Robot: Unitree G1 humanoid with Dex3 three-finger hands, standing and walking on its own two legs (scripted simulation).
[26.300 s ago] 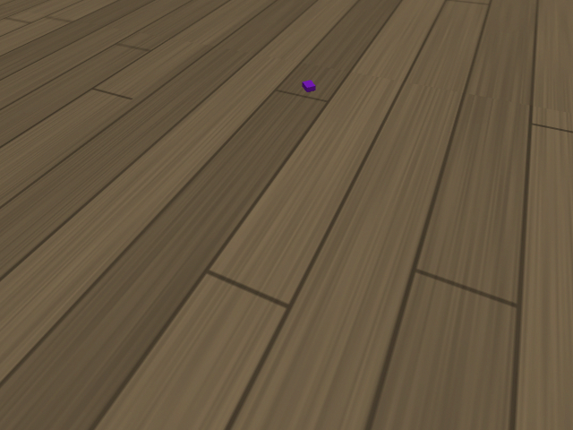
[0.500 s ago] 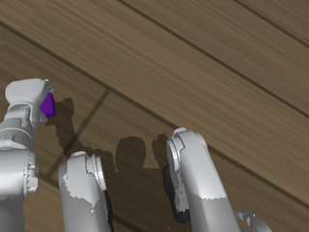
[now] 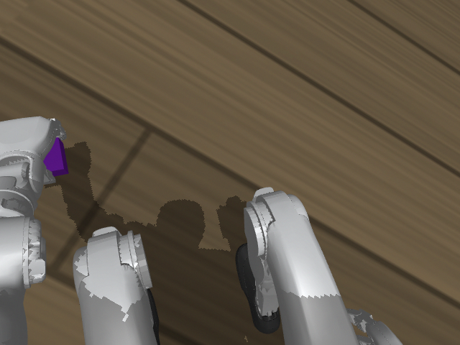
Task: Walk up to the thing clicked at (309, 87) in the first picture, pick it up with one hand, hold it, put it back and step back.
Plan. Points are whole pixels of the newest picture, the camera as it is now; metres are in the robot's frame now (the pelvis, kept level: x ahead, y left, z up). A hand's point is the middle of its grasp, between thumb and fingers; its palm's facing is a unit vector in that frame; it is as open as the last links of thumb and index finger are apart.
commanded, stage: lower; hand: left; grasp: from above
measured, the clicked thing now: (38, 160) +0.47 +0.28 -0.21
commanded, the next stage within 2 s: rest in 0.26 s
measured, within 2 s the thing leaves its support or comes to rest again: rests again in 1.20 s
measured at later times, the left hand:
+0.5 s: hand (53, 163) +0.47 +0.26 -0.23, palm faces -0.49 -0.06 -0.87, open 9.1 cm
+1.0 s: hand (61, 166) +0.47 +0.25 -0.26, palm faces -0.47 -0.08 -0.88, open 9.1 cm
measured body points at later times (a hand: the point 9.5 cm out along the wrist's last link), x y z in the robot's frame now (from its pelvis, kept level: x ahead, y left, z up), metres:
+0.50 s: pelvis +0.01 +0.00 -0.02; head +0.27 +0.08 +0.34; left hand +0.49 +0.26 -0.18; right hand +0.03 -0.26 -0.11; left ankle +0.07 +0.13 -0.30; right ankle +0.11 -0.14 -0.29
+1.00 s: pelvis +0.01 +0.00 -0.03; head +0.29 +0.09 +0.32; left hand +0.50 +0.26 -0.21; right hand +0.03 -0.26 -0.10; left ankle +0.07 +0.13 -0.30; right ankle +0.11 -0.14 -0.29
